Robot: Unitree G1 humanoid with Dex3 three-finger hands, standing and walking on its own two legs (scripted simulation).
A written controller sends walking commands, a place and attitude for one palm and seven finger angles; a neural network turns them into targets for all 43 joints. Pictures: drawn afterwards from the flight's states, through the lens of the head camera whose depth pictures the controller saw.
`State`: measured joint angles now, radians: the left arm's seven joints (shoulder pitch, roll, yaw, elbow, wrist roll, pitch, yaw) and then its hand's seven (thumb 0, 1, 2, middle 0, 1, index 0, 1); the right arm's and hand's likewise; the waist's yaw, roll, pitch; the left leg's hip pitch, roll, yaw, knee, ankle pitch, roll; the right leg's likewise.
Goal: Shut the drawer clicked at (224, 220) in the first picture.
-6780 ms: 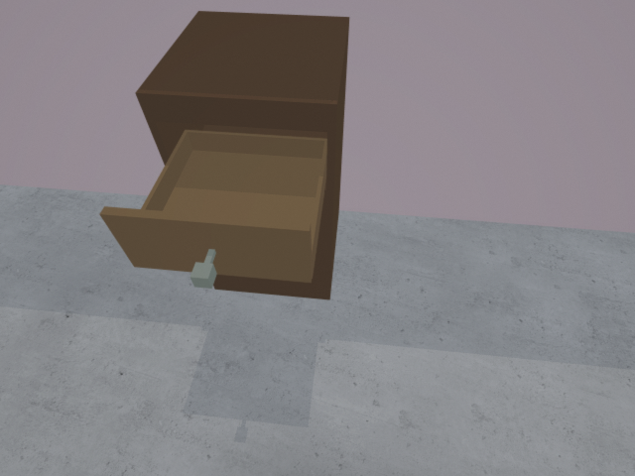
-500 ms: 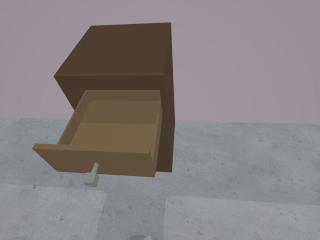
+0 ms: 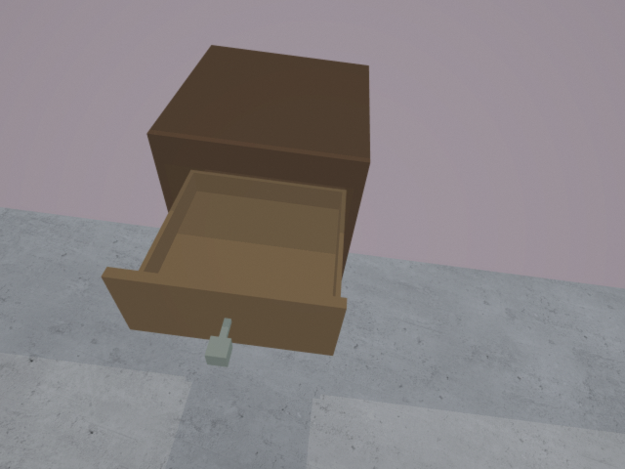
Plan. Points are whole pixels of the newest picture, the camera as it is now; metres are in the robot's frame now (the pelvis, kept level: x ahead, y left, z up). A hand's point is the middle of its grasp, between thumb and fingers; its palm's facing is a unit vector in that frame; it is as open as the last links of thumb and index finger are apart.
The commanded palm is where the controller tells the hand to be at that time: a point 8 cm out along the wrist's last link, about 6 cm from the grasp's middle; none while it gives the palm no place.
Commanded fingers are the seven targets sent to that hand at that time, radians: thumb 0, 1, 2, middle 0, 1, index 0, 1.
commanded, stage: come to a stop and stand still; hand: left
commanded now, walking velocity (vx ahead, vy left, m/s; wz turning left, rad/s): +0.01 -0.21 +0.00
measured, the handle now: (222, 340) +0.33 +0.17 -0.12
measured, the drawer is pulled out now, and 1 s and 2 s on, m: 0.29 0.29 0.29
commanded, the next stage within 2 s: look again from close up in 1.04 s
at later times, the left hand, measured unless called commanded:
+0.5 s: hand out of the picture +0.00 +0.12 -0.17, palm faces +0.01 -0.98 -0.18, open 7.3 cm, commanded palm none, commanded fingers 0.00 0.90 0.90 -0.20 -0.30 -0.20 -0.30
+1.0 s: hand out of the picture -0.02 +0.10 -0.17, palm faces +0.04 -0.99 -0.16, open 7.4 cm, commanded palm none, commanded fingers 0.00 0.90 0.90 -0.20 -0.30 -0.20 -0.30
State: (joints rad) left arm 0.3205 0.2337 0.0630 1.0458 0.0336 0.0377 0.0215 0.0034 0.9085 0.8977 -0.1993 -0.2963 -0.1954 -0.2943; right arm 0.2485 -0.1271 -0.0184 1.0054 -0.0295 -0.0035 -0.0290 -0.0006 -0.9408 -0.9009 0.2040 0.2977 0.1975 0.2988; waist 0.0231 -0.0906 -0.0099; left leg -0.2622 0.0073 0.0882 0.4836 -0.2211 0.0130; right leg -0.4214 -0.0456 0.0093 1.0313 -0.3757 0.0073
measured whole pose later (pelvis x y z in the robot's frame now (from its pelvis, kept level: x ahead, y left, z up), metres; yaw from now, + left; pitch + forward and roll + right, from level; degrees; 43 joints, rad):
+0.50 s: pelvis +0.00 -0.04 +0.00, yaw -1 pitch -2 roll +1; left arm 0.32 0.12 0.00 1.13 0.01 -0.01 0.03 0.01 0.93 0.90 -0.20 -0.30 -0.20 -0.29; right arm 0.35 -0.11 0.00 1.18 -0.02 0.01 -0.03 0.00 -0.91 -0.90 0.20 0.30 0.19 0.30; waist -0.02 0.01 0.00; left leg -0.20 0.08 0.05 0.43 -0.20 -0.06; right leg -0.11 0.06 -0.06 0.44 -0.30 -0.08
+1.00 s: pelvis +0.02 -0.05 +0.01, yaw -1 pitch -2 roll +1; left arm 0.37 0.09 -0.01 1.15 0.02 -0.03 0.04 0.00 0.90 0.90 -0.20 -0.30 -0.20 -0.29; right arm 0.28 -0.13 0.00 1.16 -0.01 0.00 -0.05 0.01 -0.93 -0.90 0.20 0.30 0.19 0.30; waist 0.01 0.00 0.01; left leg -0.15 0.09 0.05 0.40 -0.21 -0.07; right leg -0.06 0.07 -0.06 0.39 -0.30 -0.09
